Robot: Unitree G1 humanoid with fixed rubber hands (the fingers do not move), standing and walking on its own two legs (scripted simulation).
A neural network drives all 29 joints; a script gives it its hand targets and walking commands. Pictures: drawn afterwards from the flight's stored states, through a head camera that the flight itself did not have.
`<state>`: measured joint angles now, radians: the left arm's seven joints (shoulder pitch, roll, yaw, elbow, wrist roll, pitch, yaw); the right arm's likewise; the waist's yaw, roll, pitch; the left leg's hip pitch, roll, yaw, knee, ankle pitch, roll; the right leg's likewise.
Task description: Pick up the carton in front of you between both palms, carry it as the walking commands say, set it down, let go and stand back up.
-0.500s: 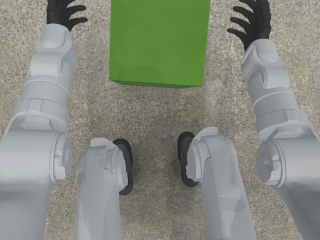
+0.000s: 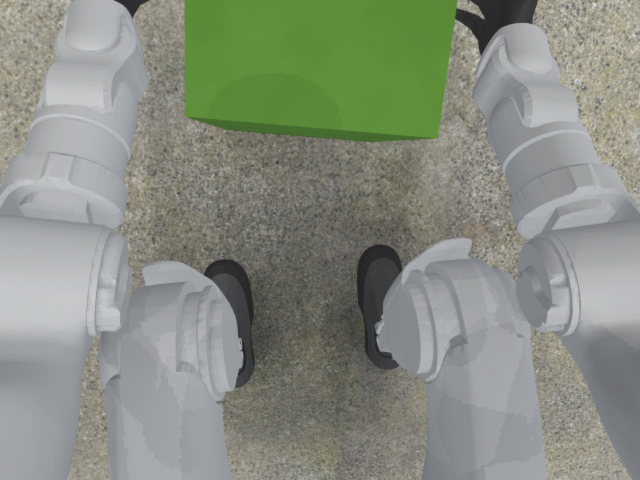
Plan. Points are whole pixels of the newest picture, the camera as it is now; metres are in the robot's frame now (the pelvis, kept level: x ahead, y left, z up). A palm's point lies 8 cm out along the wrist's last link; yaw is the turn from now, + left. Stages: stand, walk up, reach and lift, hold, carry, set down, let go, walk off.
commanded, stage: reach and lift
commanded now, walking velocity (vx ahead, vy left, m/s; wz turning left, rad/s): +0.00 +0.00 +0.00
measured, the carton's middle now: (312, 36) +0.53 -0.01 -0.24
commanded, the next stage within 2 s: none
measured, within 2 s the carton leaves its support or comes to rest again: leaves its support in 0.62 s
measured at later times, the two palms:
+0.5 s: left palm out of the picture +0.55 +0.14 -0.17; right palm (481, 23) +0.52 -0.16 -0.16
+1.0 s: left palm out of the picture +0.50 +0.16 +0.00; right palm out of the picture +0.49 -0.14 +0.00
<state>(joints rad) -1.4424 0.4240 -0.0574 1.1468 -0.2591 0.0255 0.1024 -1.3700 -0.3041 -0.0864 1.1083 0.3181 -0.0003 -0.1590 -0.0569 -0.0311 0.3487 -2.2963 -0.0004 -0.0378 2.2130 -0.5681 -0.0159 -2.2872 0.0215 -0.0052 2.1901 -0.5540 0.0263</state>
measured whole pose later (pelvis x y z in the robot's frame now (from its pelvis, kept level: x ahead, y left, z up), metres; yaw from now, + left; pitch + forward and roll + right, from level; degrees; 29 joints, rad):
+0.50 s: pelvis -0.01 +0.00 +0.01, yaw +0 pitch +37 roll -2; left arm -1.58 0.33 -0.02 1.30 -0.18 0.03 0.13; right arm -1.45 -0.24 -0.18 1.17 0.22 0.03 -0.18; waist -0.05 -0.02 0.35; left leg -2.30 0.00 -0.03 2.17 -0.53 0.00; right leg -2.28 0.02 0.00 2.15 -0.52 0.04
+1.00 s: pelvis +0.00 +0.00 +0.07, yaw +3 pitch +42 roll -2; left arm -1.16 0.10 0.37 0.88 0.15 0.32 0.07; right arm -1.07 -0.01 -0.51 0.76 -0.14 0.32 -0.10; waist -0.04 0.01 -0.11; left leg -2.19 -0.06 -0.05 1.97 -0.50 -0.03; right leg -2.16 0.03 0.02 1.97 -0.54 0.04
